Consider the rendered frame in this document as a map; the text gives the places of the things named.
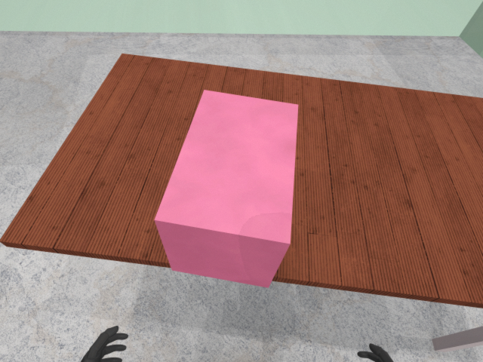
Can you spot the robot left hand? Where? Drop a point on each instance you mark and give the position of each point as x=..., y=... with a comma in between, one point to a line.
x=99, y=349

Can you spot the carton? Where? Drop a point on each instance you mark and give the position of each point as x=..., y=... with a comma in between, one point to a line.
x=227, y=210

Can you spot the table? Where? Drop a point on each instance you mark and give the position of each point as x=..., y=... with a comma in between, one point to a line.
x=388, y=181

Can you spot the robot right hand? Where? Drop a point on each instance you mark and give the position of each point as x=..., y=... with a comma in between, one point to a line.
x=378, y=355

